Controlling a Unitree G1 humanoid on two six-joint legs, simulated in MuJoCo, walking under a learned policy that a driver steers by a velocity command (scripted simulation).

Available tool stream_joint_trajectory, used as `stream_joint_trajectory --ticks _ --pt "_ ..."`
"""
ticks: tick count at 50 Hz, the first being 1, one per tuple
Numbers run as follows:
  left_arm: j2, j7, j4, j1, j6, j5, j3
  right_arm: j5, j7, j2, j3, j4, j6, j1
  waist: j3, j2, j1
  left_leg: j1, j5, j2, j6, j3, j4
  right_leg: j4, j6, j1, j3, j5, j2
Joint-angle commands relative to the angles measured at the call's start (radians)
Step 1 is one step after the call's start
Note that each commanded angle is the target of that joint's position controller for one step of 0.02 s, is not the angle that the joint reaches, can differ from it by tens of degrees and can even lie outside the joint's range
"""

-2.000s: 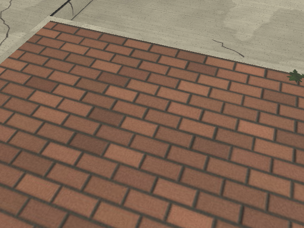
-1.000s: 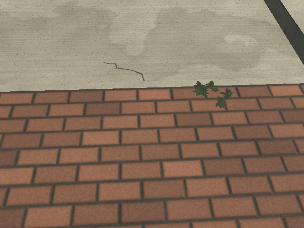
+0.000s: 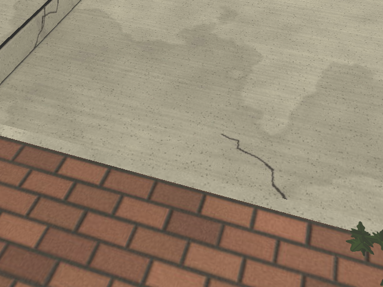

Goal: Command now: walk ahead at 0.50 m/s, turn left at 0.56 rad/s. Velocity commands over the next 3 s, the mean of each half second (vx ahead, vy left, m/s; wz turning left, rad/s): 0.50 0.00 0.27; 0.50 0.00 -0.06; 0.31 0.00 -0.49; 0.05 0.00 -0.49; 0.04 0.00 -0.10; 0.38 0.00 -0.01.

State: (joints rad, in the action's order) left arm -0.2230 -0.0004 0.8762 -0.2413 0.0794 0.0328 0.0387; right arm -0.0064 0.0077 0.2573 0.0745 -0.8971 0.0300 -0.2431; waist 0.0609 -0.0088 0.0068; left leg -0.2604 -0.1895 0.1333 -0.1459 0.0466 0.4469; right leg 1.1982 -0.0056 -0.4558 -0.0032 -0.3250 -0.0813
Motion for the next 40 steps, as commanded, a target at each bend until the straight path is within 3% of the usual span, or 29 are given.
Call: stream_joint_trajectory --ticks 1,3,8,13,15,16,18,19,20,21,22,23,24,25,27,29,34,37,40 --pt "-0.078 -0.008 -0.052 -0.066 -0.032 0.02 0.018 0.013 -0.005 0.112 0.021 0.042 0.034 -0.045 -0.052 0.002 0.029 0.091 0.355 -0.263 -0.153 -0.3 -0.228 -0.074 0.034 -0.116 0.014 0.037 -0.03" --pt "-0.075 -0.013 -0.082 0.001 -0.042 0.017 0.017 0.01 -0.005 0.132 0.025 0.036 0.039 -0.081 -0.035 0.025 0.016 0.08 0.351 -0.242 -0.137 -0.279 -0.247 -0.157 0.052 -0.155 -0.003 0.114 -0.032" --pt "-0.073 -0.023 -0.139 0.182 -0.041 0.009 0.007 0.008 -0.007 0.11 0.013 0.006 0.041 -0.199 -0.013 0.068 -0.061 0.186 0.42 -0.231 -0.066 -0.258 -0.249 -0.394 0.041 -0.219 -0.021 0.315 -0.021" --pt "-0.079 -0.033 -0.19 0.32 -0.027 -0.001 -0.003 -0.007 -0.021 0.118 0.004 -0.016 0.043 -0.27 0.01 0.073 -0.108 0.327 0.495 -0.272 -0.064 -0.27 -0.215 -0.553 0.0 -0.226 -0.04 0.331 0.022" --pt "-0.093 -0.032 -0.2 0.315 -0.021 -0.004 0.0 -0.013 -0.029 0.133 0.003 -0.019 0.045 -0.259 0.019 0.081 -0.087 0.358 0.567 -0.304 -0.057 -0.28 -0.188 -0.602 -0.03 -0.179 -0.035 0.279 0.039" --pt "-0.101 -0.029 -0.189 0.267 -0.018 -0.006 0.003 -0.015 -0.032 0.14 0.004 -0.017 0.047 -0.235 0.012 0.085 -0.056 0.352 0.65 -0.308 -0.042 -0.267 -0.156 -0.634 -0.05 -0.104 -0.037 0.24 0.056" --pt "-0.135 -0.012 -0.123 0.062 -0.008 -0.008 0.022 -0.018 -0.03 0.157 0.005 -0.016 0.052 -0.2 -0.082 0.075 0.035 0.331 0.863 -0.274 -0.012 -0.23 0.053 -0.696 -0.091 0.158 -0.06 0.186 0.123" --pt "-0.162 0.001 -0.079 -0.096 0.001 0.002 0.035 -0.013 -0.024 0.152 0.002 -0.013 0.056 -0.192 -0.168 0.039 0.108 0.229 0.753 -0.232 0.004 -0.196 0.253 -0.734 -0.12 0.381 -0.016 0.218 0.076" --pt "-0.25 0.015 -0.067 -0.237 0.006 0.026 0.055 0.007 -0.018 0.084 -0.016 0.021 0.061 -0.236 -0.316 -0.097 0.125 0.008 0.383 -0.145 0.034 -0.141 0.571 -0.742 -0.187 0.645 0.3 0.126 -0.177" --pt "-0.291 0.003 -0.048 -0.236 -0.007 0.019 0.069 0.025 -0.018 0.052 -0.016 0.003 0.054 -0.355 -0.376 -0.272 0.065 -0.245 -0.348 0.015 0.058 -0.108 0.833 -0.863 -0.309 0.76 0.702 0.169 -0.352" --pt "-0.204 -0.008 -0.058 -0.15 -0.017 -0.015 0.052 -0.011 -0.023 0.119 -0.004 0.001 0.046 -0.278 -0.239 -0.092 0.043 -0.323 -0.28 -0.059 0.043 -0.172 0.888 -0.898 -0.281 0.636 0.661 0.039 -0.296" --pt "-0.142 -0.011 -0.073 -0.056 -0.017 -0.02 0.037 -0.015 -0.015 0.11 -0.005 0.023 0.048 -0.189 -0.113 -0.027 0.024 -0.332 -0.19 -0.098 0.045 -0.162 0.85 -0.927 -0.26 0.488 0.502 0.044 -0.258" --pt "-0.111 -0.012 -0.076 -0.013 -0.012 -0.012 0.028 -0.015 -0.01 0.09 -0.01 0.035 0.047 -0.148 -0.064 -0.009 0.008 -0.314 -0.143 -0.132 0.047 -0.147 0.801 -0.96 -0.233 0.401 0.404 0.114 -0.209" --pt "-0.098 -0.008 -0.063 -0.016 -0.006 -0.012 0.021 -0.022 -0.004 0.082 -0.011 0.04 0.037 -0.141 -0.041 -0.033 -0.01 -0.292 -0.128 -0.154 0.054 -0.137 0.762 -0.978 -0.214 0.348 0.331 0.191 -0.173" --pt "-0.092 -0.007 -0.033 -0.05 0.009 -0.016 0.017 -0.03 0.007 0.057 -0.017 0.033 0.017 -0.166 -0.05 -0.068 -0.035 -0.239 -0.108 -0.169 0.074 -0.112 0.717 -1.005 -0.202 0.298 0.249 0.301 -0.135" --pt "-0.109 -0.009 -0.007 -0.094 0.021 -0.022 0.021 -0.033 0.013 0.045 -0.02 0.043 0.005 -0.137 -0.039 -0.062 -0.042 -0.278 -0.077 -0.183 0.091 -0.088 0.679 -1.031 -0.211 0.296 0.2 0.351 -0.123" --pt "-0.112 -0.009 0.031 -0.176 0.018 -0.029 0.019 -0.03 0.02 0.031 -0.036 0.115 0.001 0.086 0.012 -0.052 -0.002 -0.401 0.101 -0.225 0.126 -0.034 0.447 -1.075 -0.2 0.341 0.113 0.415 -0.084" --pt "-0.121 -0.007 0.046 -0.219 0.015 -0.028 0.018 -0.022 0.022 0.013 -0.049 0.14 0.005 0.184 0.015 -0.061 0.027 -0.355 0.174 -0.206 0.129 -0.002 0.283 -1.062 -0.187 0.365 0.078 0.467 -0.077" --pt "-0.124 -0.002 0.069 -0.27 0.007 -0.024 0.016 -0.02 0.02 0.024 -0.051 0.165 0.008 0.263 0.032 -0.058 0.055 -0.34 0.172 -0.187 0.116 0.012 0.193 -1.029 -0.192 0.427 0.091 0.513 -0.102"
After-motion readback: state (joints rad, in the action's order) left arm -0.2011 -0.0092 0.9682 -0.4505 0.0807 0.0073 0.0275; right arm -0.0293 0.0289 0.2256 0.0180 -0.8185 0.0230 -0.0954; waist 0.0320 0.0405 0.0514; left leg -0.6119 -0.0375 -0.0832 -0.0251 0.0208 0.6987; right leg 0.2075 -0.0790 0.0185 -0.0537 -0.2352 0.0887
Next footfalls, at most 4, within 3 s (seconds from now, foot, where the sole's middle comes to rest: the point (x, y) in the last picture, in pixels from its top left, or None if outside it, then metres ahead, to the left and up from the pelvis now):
0.38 right None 0.40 -0.11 -0.77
0.94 left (170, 234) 0.65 0.11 -0.77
1.38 right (214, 205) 0.77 -0.06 -0.77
2.00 left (168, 204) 0.78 0.12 -0.77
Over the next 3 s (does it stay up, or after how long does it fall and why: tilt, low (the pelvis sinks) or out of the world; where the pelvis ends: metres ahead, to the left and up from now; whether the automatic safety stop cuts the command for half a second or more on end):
stays up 0.84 0.01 0.00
